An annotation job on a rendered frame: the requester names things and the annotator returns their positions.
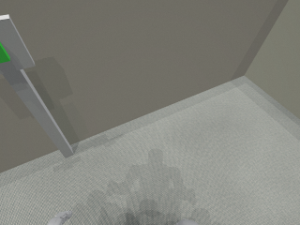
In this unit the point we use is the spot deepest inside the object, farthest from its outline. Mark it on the robot left hand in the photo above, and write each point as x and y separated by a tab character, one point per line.
60	218

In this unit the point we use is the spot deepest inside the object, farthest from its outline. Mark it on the panel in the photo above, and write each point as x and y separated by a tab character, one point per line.
13	71

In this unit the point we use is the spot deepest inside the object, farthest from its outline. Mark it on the button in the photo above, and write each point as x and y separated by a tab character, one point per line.
4	57

